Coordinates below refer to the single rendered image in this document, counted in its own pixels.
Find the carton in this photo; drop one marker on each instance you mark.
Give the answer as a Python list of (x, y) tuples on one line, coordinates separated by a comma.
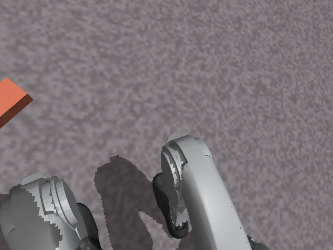
[(12, 100)]

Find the right robot foot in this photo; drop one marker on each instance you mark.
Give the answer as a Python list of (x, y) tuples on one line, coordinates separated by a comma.
[(163, 204)]

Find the right robot hand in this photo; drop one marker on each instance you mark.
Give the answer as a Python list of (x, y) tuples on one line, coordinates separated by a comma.
[(257, 246)]

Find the left robot foot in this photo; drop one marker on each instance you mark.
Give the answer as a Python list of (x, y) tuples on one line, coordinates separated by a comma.
[(90, 225)]

